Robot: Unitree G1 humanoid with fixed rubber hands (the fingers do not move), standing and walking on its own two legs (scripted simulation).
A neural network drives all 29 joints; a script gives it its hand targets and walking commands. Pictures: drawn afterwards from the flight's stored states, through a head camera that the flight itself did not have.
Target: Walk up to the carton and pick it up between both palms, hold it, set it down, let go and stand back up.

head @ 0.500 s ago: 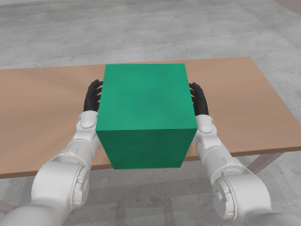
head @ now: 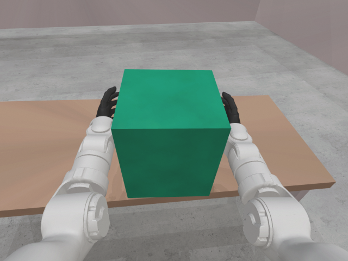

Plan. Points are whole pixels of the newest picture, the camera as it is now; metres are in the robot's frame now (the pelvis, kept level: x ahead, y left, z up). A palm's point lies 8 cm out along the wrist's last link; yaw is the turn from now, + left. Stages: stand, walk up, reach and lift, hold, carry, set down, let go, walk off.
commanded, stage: reach and lift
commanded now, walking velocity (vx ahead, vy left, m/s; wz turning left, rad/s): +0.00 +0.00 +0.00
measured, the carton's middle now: (168, 135) +0.39 +0.02 +0.10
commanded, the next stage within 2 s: hold in 1.60 s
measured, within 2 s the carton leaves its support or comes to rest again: neither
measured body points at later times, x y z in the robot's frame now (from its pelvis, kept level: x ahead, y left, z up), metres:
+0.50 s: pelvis +0.00 +0.00 +0.00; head -0.04 +0.03 +0.45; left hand +0.40 +0.17 +0.15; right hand +0.39 -0.14 +0.15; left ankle +0.03 +0.10 -0.75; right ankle +0.01 -0.11 -0.75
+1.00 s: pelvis -0.01 +0.00 +0.00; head -0.05 +0.02 +0.45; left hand +0.38 +0.16 +0.17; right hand +0.37 -0.15 +0.16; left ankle +0.03 +0.10 -0.75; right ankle +0.01 -0.11 -0.75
